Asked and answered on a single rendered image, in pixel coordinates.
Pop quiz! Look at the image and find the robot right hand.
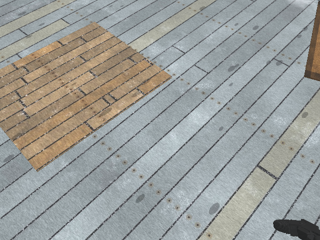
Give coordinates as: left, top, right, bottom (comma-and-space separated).
273, 219, 320, 240

